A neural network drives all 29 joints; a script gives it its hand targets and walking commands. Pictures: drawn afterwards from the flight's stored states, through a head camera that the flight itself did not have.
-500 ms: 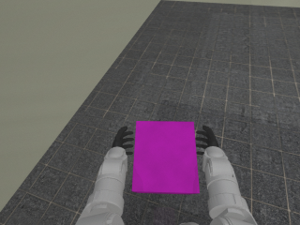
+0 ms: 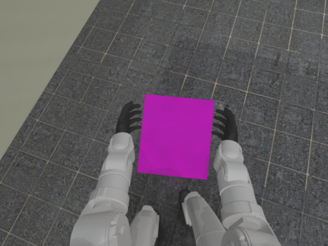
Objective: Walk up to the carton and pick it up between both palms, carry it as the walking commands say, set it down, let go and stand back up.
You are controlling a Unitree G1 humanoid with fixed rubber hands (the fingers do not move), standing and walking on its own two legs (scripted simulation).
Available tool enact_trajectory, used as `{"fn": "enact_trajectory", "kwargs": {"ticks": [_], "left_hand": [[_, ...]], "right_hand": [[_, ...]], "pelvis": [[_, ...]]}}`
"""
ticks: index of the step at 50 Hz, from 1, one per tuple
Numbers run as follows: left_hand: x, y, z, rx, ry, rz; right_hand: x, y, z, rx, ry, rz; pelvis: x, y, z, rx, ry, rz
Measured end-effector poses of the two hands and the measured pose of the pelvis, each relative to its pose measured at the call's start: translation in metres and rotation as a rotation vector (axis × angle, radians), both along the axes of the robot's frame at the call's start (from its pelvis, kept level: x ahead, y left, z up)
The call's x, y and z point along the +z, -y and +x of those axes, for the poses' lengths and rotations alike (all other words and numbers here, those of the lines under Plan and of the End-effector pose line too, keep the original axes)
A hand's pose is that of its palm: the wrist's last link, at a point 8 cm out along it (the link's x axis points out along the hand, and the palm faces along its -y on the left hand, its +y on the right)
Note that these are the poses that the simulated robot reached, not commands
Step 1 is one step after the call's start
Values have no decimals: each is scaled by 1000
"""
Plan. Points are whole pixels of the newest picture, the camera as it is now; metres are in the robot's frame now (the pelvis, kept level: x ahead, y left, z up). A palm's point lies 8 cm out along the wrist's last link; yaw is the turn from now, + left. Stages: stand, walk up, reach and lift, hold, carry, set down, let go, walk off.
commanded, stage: set down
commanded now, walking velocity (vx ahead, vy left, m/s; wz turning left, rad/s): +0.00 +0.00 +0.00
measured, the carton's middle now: (175, 135) +0.39 -0.04 -0.17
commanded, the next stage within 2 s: none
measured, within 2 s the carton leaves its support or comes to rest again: neither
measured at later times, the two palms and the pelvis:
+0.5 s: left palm (133, 130) +0.41 +0.09 -0.15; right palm (221, 138) +0.36 -0.17 -0.15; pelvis +0.00 +0.02 -0.08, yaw +2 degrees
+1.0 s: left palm (140, 131) +0.44 +0.08 -0.23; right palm (217, 138) +0.38 -0.18 -0.24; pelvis -0.03 +0.02 -0.15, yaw +3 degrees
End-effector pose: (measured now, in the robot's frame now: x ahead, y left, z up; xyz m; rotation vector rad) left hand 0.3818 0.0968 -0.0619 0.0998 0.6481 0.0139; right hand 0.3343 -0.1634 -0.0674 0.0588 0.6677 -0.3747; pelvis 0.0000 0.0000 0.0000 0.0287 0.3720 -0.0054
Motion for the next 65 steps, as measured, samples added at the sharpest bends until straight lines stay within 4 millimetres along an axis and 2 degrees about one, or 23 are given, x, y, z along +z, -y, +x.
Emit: {"fn": "enact_trajectory", "kwargs": {"ticks": [11,22,32,40,48,65], "left_hand": [[-35,7,15,-5,6,-24],[-76,7,31,16,-1,-25],[-109,12,34,40,-1,-30],[-136,16,39,28,-6,-20],[-161,19,52,3,-2,6],[-217,25,66,-14,-36,14]], "right_hand": [[-35,5,8,-31,12,1],[-74,4,24,-25,3,0],[-107,9,29,-22,7,4],[-132,14,35,-13,-2,-9],[-159,17,46,-15,0,-10],[-215,24,59,0,-29,-17]], "pelvis": [[-34,-5,-7,4,-102,4],[-68,-13,-5,23,-191,0],[-94,-18,-4,34,-252,3],[-118,-16,-16,42,-267,5],[-146,-16,-29,46,-276,9],[-190,-16,-43,64,-309,7]]}}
